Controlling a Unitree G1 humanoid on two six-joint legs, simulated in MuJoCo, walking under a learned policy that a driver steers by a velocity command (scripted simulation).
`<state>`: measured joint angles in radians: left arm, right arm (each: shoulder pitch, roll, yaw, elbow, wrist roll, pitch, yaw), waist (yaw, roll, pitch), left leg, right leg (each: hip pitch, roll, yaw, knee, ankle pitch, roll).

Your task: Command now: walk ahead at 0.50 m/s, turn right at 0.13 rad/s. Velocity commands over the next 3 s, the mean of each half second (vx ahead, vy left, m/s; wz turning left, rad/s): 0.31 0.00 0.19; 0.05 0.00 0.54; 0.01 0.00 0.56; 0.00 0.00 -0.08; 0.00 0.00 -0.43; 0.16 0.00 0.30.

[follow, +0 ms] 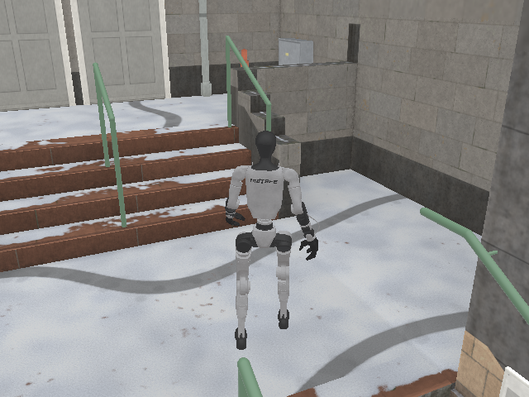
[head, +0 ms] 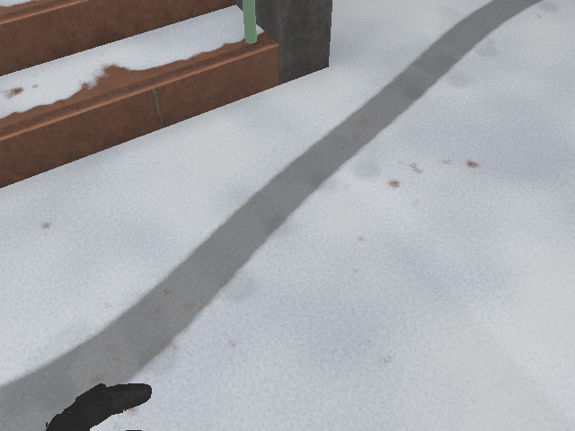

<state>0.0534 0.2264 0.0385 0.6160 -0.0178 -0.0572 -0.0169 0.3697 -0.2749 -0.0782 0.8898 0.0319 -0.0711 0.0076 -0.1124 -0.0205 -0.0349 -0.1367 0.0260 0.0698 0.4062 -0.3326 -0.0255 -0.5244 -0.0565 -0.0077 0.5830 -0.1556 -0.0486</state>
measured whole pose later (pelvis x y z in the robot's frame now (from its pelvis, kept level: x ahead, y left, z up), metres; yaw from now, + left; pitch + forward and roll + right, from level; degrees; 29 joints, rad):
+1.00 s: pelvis +0.27 -0.02 +0.00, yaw +26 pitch +3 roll +0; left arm 0.19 0.25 0.07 0.70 0.04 -0.01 0.03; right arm 0.14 -0.30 -0.10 0.62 0.02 0.05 -0.03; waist 0.00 0.05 0.00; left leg -0.55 -0.16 -0.16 0.83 -0.40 0.01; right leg -0.36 0.01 0.05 0.57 -0.25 0.00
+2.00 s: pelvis +0.24 +0.00 -0.01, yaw +38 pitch +1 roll +2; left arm 0.18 0.28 0.07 0.64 -0.01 0.02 0.02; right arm 0.19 -0.26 -0.09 0.66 -0.02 0.02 -0.03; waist 0.00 -0.02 0.02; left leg -0.32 -0.03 0.07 0.63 -0.33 0.04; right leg -0.41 0.00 0.09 0.75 -0.37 0.02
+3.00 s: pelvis +0.30 +0.03 -0.02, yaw +36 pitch +1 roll -1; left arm 0.29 0.32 0.09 0.72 -0.01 -0.03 0.00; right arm 0.25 -0.28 -0.07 0.69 0.03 -0.03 0.03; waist 0.02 -0.04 0.01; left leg -0.36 0.02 0.05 0.70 -0.35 0.08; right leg -0.23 -0.07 -0.10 0.75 -0.46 0.01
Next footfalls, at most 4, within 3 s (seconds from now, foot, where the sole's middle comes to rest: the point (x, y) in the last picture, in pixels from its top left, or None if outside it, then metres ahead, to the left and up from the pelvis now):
0.02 right None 0.14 -0.12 -0.77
0.48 left None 0.35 0.12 -0.77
0.92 right None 0.38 -0.10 -0.77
1.34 left None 0.21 0.10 -0.77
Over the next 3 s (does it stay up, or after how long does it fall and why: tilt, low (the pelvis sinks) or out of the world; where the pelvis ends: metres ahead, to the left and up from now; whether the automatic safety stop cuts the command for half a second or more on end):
stays up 0.30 0.03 -0.02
